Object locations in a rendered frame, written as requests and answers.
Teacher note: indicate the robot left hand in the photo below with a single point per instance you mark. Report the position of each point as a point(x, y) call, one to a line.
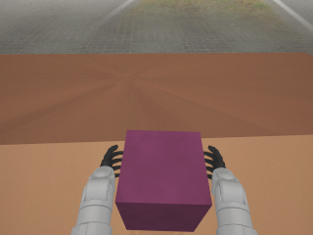
point(109, 161)

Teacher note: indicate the right robot forearm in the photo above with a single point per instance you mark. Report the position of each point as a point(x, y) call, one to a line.
point(231, 206)

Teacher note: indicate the robot right hand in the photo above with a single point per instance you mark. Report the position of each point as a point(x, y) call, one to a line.
point(216, 162)

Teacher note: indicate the left robot forearm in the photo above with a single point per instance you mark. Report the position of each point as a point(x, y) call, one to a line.
point(95, 210)

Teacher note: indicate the carton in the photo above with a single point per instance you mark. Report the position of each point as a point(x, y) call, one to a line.
point(163, 183)

